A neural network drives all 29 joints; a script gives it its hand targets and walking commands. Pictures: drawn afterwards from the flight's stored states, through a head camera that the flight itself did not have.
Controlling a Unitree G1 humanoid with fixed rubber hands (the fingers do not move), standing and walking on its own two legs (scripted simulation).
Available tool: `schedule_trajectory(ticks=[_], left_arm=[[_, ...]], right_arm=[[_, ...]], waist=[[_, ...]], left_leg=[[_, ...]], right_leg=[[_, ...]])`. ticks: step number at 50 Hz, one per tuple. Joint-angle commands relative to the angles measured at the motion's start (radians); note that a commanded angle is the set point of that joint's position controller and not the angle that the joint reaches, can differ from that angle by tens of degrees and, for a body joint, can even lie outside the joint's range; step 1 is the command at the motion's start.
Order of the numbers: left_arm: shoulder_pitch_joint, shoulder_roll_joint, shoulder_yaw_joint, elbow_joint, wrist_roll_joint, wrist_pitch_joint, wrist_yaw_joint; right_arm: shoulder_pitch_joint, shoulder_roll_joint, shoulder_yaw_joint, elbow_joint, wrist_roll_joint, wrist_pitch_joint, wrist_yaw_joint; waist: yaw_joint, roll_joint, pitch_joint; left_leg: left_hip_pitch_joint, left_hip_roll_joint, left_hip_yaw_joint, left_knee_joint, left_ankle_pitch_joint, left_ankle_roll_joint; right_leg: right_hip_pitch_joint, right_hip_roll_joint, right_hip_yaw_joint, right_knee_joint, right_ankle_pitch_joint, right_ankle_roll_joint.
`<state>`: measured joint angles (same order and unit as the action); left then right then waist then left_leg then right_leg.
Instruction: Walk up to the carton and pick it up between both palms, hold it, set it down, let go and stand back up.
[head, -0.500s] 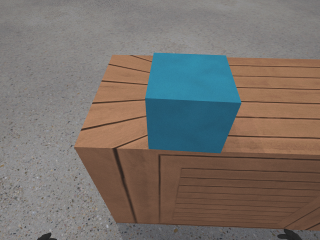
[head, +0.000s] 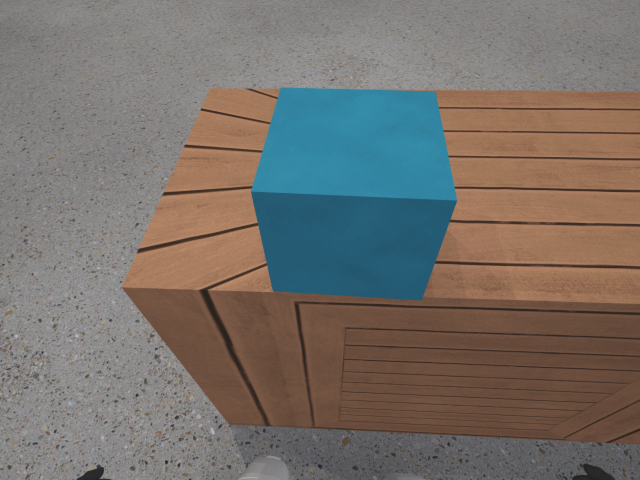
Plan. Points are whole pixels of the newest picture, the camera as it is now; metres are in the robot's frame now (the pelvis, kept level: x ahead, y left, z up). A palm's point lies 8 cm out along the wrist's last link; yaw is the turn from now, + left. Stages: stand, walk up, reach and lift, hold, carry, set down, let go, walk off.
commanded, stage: walk up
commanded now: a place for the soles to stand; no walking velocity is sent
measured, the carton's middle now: (351, 194) +0.45 -0.02 +0.10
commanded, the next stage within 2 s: reach and lift in 1.50 s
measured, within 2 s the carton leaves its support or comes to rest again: neither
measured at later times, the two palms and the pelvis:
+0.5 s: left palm out of the picture +0.08 +0.30 -0.08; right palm out of the picture +0.10 -0.35 -0.08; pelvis +0.01 -0.02 +0.00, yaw +2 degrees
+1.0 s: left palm out of the picture +0.08 +0.32 -0.09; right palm out of the picture +0.12 -0.33 -0.07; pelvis +0.01 -0.01 +0.00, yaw +3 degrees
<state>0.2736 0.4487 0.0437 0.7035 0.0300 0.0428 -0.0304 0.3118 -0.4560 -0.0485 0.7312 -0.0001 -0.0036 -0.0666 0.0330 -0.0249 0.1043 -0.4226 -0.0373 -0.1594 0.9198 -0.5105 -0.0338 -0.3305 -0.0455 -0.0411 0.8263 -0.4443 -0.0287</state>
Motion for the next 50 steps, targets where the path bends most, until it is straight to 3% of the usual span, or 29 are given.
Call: schedule_trajectory(ticks=[1, 3, 5, 6, 7, 8, 9, 12, 15, 16, 17, 19, 22, 24, 26, 28, 30, 32, 34, 36, 38, 39, 41, 42, 44, 45, 47, 48, 50], left_arm=[[0.069, 0.197, 0.098, -0.103, 0.014, -0.005, 0.023], [0.049, 0.177, 0.087, -0.112, 0.013, 0.007, 0.021], [-0.039, 0.197, 0.081, -0.138, 0.001, 0.003, 0.015], [-0.054, 0.177, 0.062, -0.116, 0.001, 0.004, 0.011], [-0.026, 0.165, 0.066, -0.130, -0.002, 0.000, 0.004], [-0.034, 0.167, 0.087, -0.113, 0.004, 0.017, 0.002], [-0.074, 0.204, 0.107, -0.150, 0.007, 0.029, 0.012], [-0.089, 0.150, 0.085, -0.161, 0.003, 0.019, 0.011], [0.070, 0.149, 0.098, -0.097, 0.008, -0.006, 0.010], [0.113, 0.204, 0.102, -0.084, 0.022, -0.020, 0.019], [0.102, 0.248, 0.107, -0.083, 0.018, -0.028, 0.019], [0.078, 0.234, 0.104, -0.102, 0.013, -0.034, 0.020], [0.106, 0.189, 0.085, -0.083, 0.004, -0.023, 0.027], [0.086, 0.209, 0.086, -0.089, -0.001, -0.013, 0.025], [-0.022, 0.200, 0.078, -0.106, -0.015, -0.010, 0.021], [-0.001, 0.140, 0.062, -0.082, -0.016, -0.018, 0.011], [-0.018, 0.150, 0.079, -0.097, -0.020, -0.004, 0.022], [0.019, 0.179, 0.078, -0.085, -0.012, -0.015, 0.027], [0.031, 0.234, 0.087, -0.064, -0.002, -0.033, 0.024], [0.034, 0.225, 0.099, -0.092, 0.000, -0.036, 0.019], [-0.074, 0.200, 0.080, -0.089, -0.009, -0.037, 0.016], [-0.128, 0.183, 0.061, -0.085, -0.009, -0.034, 0.012], [-0.071, 0.174, 0.073, -0.080, -0.020, -0.019, 0.006], [-0.067, 0.157, 0.063, -0.087, -0.026, -0.011, 0.013], [-0.037, 0.164, 0.070, -0.058, -0.022, -0.017, 0.020], [0.011, 0.170, 0.065, -0.036, -0.021, -0.030, 0.018], [0.021, 0.237, 0.085, -0.023, -0.011, -0.048, 0.024], [-0.020, 0.246, 0.086, -0.027, -0.012, -0.042, 0.022], [-0.078, 0.206, 0.071, -0.022, -0.014, -0.042, 0.012]], right_arm=[[-0.054, -0.173, -0.038, -0.077, -0.012, -0.027, -0.027], [-0.024, -0.170, -0.031, -0.061, -0.017, -0.029, -0.018], [0.061, -0.162, -0.044, -0.032, -0.012, -0.031, -0.017], [0.081, -0.204, -0.065, -0.022, -0.009, -0.036, -0.021], [0.058, -0.279, -0.086, -0.030, -0.022, -0.028, -0.020], [0.065, -0.287, -0.073, -0.057, -0.029, -0.029, -0.021], [0.080, -0.285, -0.084, -0.063, -0.030, -0.029, -0.021], [0.066, -0.297, -0.086, -0.055, -0.032, -0.029, -0.029], [-0.083, -0.239, -0.070, -0.076, -0.025, -0.016, -0.013], [-0.105, -0.195, -0.054, -0.087, -0.004, -0.011, 0.005], [-0.108, -0.133, -0.038, -0.091, 0.005, -0.004, 0.003], [-0.099, -0.196, -0.056, -0.093, -0.009, -0.010, -0.017], [-0.096, -0.176, -0.036, -0.062, -0.020, -0.026, -0.009], [-0.080, -0.151, -0.031, -0.050, -0.014, -0.020, -0.006], [0.014, -0.160, -0.045, -0.021, -0.010, -0.027, -0.005], [-0.044, -0.248, -0.072, -0.045, -0.021, -0.033, -0.006], [-0.028, -0.266, -0.064, -0.039, -0.015, -0.021, 0.004], [-0.121, -0.212, -0.050, -0.064, -0.010, -0.008, 0.011], [-0.138, -0.145, -0.040, -0.073, 0.010, -0.003, 0.011], [-0.133, -0.170, -0.053, -0.083, -0.005, -0.009, 0.000], [-0.072, -0.148, -0.055, -0.052, -0.004, -0.022, 0.010], [-0.048, -0.151, -0.053, -0.037, -0.014, -0.032, 0.008], [-0.013, -0.279, -0.075, -0.032, -0.017, -0.041, 0.006], [-0.041, -0.266, -0.062, -0.028, -0.015, -0.038, 0.006], [-0.090, -0.252, -0.059, -0.052, -0.017, -0.021, 0.006], [-0.163, -0.216, -0.040, -0.047, -0.003, -0.015, 0.015], [-0.167, -0.156, -0.037, -0.050, 0.015, -0.014, 0.025], [-0.133, -0.176, -0.035, -0.049, 0.004, -0.014, 0.018], [-0.085, -0.183, -0.040, -0.032, -0.005, -0.026, 0.011]], waist=[[0.044, -0.212, -0.070], [0.039, -0.160, -0.092], [-0.048, -0.094, -0.118], [-0.073, -0.085, -0.145], [-0.051, 0.075, -0.147], [-0.077, 0.202, -0.140], [-0.099, 0.161, -0.052], [-0.070, 0.117, -0.020], [0.024, 0.131, -0.068], [0.056, 0.082, -0.107], [0.062, -0.184, -0.077], [0.047, -0.121, -0.029], [0.042, -0.100, -0.091], [0.024, -0.127, -0.090], [-0.047, -0.082, -0.155], [-0.017, 0.081, -0.161], [-0.041, 0.153, -0.147], [0.009, 0.114, -0.089], [0.037, -0.160, -0.033], [0.034, -0.060, -0.071], [-0.043, -0.063, -0.048], [-0.074, -0.026, -0.049], [-0.060, 0.103, -0.210], [-0.051, 0.171, -0.154], [-0.019, 0.146, -0.113], [0.033, 0.130, -0.102], [0.016, -0.041, -0.129], [-0.007, 0.018, -0.123], [-0.027, 0.025, -0.155]], left_leg=[[-0.231, 0.021, 0.135, -0.020, -0.070, 0.031], [-0.122, 0.008, 0.182, -0.116, -0.011, 0.023], [0.192, 0.008, 0.176, -0.318, 0.245, 0.052], [0.309, 0.052, 0.051, -0.406, 0.345, 0.079], [0.319, 0.209, -0.253, -0.388, 0.382, 0.166], [0.242, 0.329, -0.582, -0.481, 0.273, 0.298], [0.217, 0.347, -0.654, -0.506, 0.195, 0.363], [0.237, 0.310, -0.578, -0.475, 0.340, 0.323], [0.002, 0.208, -0.354, -0.381, 0.268, 0.223], [-0.129, 0.123, -0.180, -0.252, 0.205, 0.122], [-0.254, -0.032, 0.084, -0.008, 0.039, 0.039], [-0.223, -0.004, 0.044, 0.033, -0.110, 0.029], [-0.221, 0.044, 0.102, -0.034, -0.050, 0.024], [-0.089, 0.046, 0.150, -0.148, -0.010, 0.026], [0.170, 0.044, 0.123, -0.341, 0.305, 0.054], [0.248, 0.215, -0.264, -0.356, 0.487, 0.181], [0.176, 0.285, -0.438, -0.385, 0.431, 0.304], [0.043, 0.216, -0.297, -0.329, 0.304, 0.209], [-0.169, -0.005, 0.056, -0.076, 0.102, 0.056], [-0.095, 0.022, 0.082, 0.005, -0.051, 0.057], [0.074, 0.046, 0.109, -0.150, 0.106, 0.078], [0.205, 0.060, 0.079, -0.314, 0.304, 0.076], [0.289, 0.266, -0.388, -0.405, 0.531, 0.236], [0.204, 0.301, -0.440, -0.412, 0.550, 0.286], [0.126, 0.251, -0.388, -0.401, 0.438, 0.259], [0.055, 0.196, -0.294, -0.376, 0.370, 0.188], [-0.029, 0.018, 0.001, -0.152, 0.312, 0.065], [0.006, 0.015, 0.042, -0.160, 0.268, 0.045], [0.165, 0.063, -0.018, -0.280, 0.413, 0.072]], right_leg=[[0.349, -0.243, 0.277, -0.320, 0.641, -0.155], [0.293, -0.234, 0.214, -0.288, 0.582, -0.149], [0.066, -0.202, 0.130, -0.187, 0.500, -0.101], [-0.014, -0.163, 0.126, -0.110, 0.460, -0.070], [-0.106, -0.043, 0.015, 0.033, 0.279, -0.017], [-0.150, 0.037, 0.062, 0.118, -0.194, 0.009], [-0.199, 0.042, 0.113, 0.177, -0.266, 0.024], [-0.255, 0.000, 0.158, 0.181, -0.159, 0.002], [0.119, -0.001, 0.091, -0.259, 0.067, -0.020], [0.291, -0.062, 0.216, -0.414, 0.003, -0.031], [0.301, -0.253, 0.480, -0.545, -0.098, -0.060], [0.287, -0.329, 0.429, -0.455, 0.267, -0.152], [0.385, -0.252, 0.321, -0.313, 0.704, -0.095], [0.317, -0.249, 0.265, -0.313, 0.651, -0.107], [0.182, -0.170, 0.140, -0.201, 0.550, -0.068], [-0.029, -0.041, 0.079, -0.058, 0.332, -0.004], [0.013, 0.027, 0.116, -0.072, -0.004, 0.023], [0.098, -0.037, 0.184, -0.299, -0.008, 0.002], [0.217, -0.241, 0.395, -0.492, 0.074, -0.059], [0.139, -0.357, 0.453, -0.484, 0.073, -0.156], [0.024, -0.306, 0.332, -0.396, 0.189, -0.160], [-0.001, -0.182, 0.176, -0.293, 0.384, -0.098], [-0.026, 0.005, 0.071, -0.024, 0.169, 0.013], [-0.009, 0.011, 0.083, -0.052, -0.032, 0.025], [0.032, 0.011, 0.103, -0.159, -0.027, 0.009], [0.131, -0.018, 0.130, -0.278, 0.054, -0.004], [0.240, -0.200, 0.291, -0.416, 0.187, -0.083], [0.212, -0.247, 0.312, -0.385, 0.261, -0.129], [0.129, -0.195, 0.195, -0.277, 0.398, -0.098]])
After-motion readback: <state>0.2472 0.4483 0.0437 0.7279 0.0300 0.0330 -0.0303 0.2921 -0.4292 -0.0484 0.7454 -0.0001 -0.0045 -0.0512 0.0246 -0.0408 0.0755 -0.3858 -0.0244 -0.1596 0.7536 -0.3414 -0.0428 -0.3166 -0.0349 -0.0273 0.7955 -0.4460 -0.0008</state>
